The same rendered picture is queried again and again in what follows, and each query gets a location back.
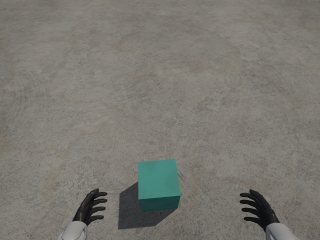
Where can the right robot forearm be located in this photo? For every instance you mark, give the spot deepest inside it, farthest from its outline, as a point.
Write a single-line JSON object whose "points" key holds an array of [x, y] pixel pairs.
{"points": [[279, 231]]}

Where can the left robot hand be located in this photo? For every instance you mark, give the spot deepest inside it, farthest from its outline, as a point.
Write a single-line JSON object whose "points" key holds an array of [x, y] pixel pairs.
{"points": [[85, 210]]}

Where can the left robot forearm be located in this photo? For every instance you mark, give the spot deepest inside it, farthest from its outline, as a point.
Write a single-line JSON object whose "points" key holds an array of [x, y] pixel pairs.
{"points": [[75, 230]]}

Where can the right robot hand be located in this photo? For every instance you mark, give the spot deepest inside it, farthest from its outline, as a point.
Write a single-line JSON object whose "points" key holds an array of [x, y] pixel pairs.
{"points": [[263, 209]]}

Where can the carton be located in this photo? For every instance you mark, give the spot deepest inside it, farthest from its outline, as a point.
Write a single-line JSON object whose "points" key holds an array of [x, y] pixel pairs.
{"points": [[158, 185]]}

